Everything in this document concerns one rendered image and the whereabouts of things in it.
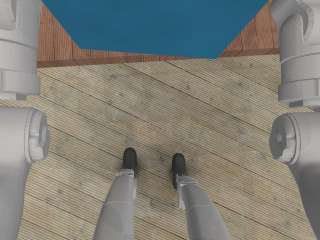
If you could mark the robot right forearm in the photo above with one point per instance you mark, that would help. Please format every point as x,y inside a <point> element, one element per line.
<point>298,38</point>

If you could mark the carton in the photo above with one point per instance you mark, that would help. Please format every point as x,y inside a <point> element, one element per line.
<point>183,28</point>

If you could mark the robot right foot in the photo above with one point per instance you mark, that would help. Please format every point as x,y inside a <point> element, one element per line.
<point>178,167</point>

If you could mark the robot left upper arm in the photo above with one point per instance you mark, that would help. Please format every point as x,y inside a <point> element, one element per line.
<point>24,139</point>

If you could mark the right robot shin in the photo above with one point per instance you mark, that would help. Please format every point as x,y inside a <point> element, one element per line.
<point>184,180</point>

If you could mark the robot right upper arm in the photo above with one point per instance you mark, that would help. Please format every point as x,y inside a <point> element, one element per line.
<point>295,140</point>

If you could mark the table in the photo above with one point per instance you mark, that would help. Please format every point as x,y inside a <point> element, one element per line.
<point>57,49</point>

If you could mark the robot left forearm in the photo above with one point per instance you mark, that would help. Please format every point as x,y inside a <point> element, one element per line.
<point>20,22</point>

